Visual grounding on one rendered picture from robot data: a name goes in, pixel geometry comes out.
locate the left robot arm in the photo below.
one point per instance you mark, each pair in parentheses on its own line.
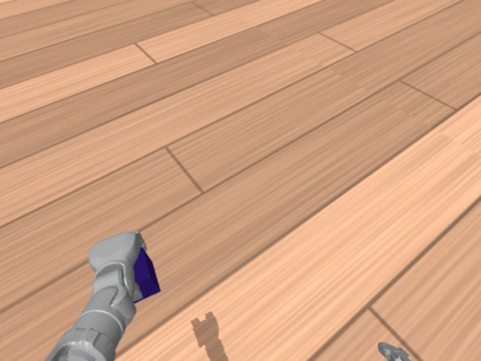
(101,325)

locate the right robot hand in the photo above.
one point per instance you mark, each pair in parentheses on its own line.
(392,353)

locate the cube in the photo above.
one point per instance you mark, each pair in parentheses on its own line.
(145,276)

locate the left robot hand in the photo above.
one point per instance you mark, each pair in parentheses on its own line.
(124,246)

